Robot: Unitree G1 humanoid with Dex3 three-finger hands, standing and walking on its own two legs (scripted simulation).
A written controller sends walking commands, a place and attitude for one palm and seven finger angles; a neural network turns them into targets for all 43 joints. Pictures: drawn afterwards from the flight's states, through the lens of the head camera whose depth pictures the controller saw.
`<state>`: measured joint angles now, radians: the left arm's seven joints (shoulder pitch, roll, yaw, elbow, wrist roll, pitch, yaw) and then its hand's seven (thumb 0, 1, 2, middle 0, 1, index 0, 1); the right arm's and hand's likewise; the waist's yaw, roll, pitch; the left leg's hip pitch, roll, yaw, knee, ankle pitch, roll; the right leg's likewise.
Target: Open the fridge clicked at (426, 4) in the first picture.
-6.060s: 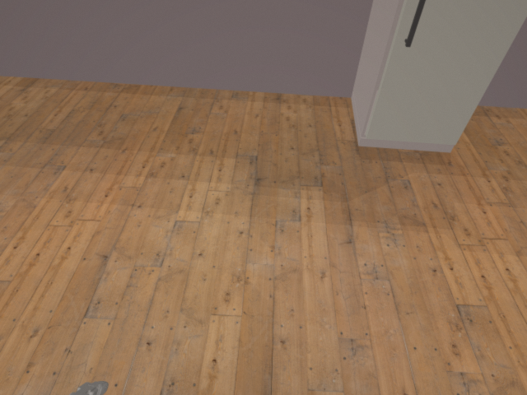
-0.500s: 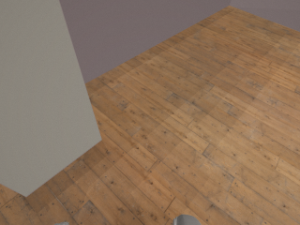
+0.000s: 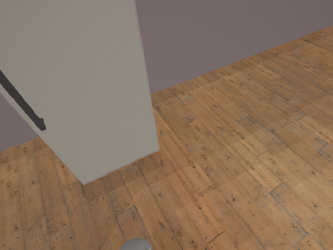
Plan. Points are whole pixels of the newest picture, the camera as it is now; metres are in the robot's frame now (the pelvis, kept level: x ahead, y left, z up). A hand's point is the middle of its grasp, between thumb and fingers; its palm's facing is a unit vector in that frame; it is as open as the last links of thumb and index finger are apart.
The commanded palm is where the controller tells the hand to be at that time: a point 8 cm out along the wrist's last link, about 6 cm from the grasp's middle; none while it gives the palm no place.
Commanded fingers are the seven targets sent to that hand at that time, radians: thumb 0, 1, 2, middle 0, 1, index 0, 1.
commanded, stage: turn to face it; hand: left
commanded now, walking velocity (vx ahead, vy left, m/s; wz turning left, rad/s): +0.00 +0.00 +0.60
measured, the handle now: (10, 85) +0.58 +0.53 +0.09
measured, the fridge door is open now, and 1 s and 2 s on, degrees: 0 0 0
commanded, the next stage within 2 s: take the last steps up to it in 0.76 s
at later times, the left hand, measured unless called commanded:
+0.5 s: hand out of the picture +0.00 +0.29 -0.16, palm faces +0.31 -0.91 -0.28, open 7.4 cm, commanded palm none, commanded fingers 0.00 0.90 0.90 -0.20 -0.30 -0.20 -0.30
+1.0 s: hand out of the picture -0.08 +0.20 -0.16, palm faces +0.48 -0.84 -0.25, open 7.4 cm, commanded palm none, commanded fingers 0.00 0.90 0.90 -0.20 -0.30 -0.20 -0.30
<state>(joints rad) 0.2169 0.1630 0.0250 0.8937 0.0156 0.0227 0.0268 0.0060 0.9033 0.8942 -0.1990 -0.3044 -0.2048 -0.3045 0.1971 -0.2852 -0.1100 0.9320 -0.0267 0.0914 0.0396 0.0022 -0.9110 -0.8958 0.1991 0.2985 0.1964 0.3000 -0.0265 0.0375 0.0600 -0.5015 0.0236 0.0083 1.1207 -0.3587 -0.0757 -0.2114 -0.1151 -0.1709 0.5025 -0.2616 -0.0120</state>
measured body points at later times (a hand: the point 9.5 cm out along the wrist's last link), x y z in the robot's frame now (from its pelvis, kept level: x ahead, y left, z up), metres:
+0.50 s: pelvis -0.02 +0.05 +0.00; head +0.01 +0.07 +0.45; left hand -0.01 +0.34 -0.14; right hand +0.12 -0.18 -0.14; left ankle -0.05 +0.14 -0.74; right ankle +0.01 -0.11 -0.68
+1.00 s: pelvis -0.04 +0.01 +0.00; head -0.01 +0.01 +0.45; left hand -0.11 +0.25 -0.14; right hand +0.13 -0.19 -0.16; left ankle -0.13 +0.13 -0.69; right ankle +0.02 -0.08 -0.74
